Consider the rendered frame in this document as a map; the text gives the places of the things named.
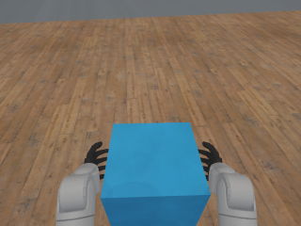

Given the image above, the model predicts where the left robot hand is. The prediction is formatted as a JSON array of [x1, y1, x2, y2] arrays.
[[84, 141, 109, 180]]

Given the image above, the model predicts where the robot left forearm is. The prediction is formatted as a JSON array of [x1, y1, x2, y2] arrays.
[[55, 163, 101, 226]]

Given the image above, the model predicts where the carton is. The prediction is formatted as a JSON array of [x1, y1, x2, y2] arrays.
[[100, 122, 211, 226]]

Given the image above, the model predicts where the robot right forearm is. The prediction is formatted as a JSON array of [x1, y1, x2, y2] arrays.
[[208, 162, 258, 226]]

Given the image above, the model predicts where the right robot hand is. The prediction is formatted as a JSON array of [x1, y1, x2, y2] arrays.
[[198, 141, 223, 181]]

